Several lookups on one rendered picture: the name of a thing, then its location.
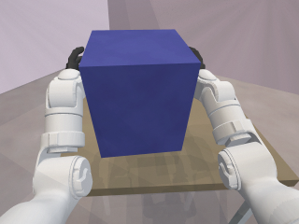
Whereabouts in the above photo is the table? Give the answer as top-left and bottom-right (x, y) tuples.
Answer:
(60, 96), (299, 224)

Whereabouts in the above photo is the robot right forearm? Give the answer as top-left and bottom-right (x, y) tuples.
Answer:
(193, 69), (278, 177)

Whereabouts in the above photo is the robot left forearm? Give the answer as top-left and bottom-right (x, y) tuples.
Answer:
(32, 68), (86, 194)

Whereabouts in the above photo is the left robot hand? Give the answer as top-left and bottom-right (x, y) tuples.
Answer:
(65, 47), (85, 71)

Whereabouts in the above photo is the robot right upper arm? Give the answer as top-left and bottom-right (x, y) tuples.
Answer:
(218, 142), (299, 224)

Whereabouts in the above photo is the carton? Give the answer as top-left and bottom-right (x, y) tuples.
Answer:
(78, 29), (201, 158)

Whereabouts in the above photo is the right robot hand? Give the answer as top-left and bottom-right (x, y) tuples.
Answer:
(189, 47), (206, 70)

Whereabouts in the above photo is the robot left upper arm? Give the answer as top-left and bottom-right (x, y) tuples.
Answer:
(0, 155), (93, 224)

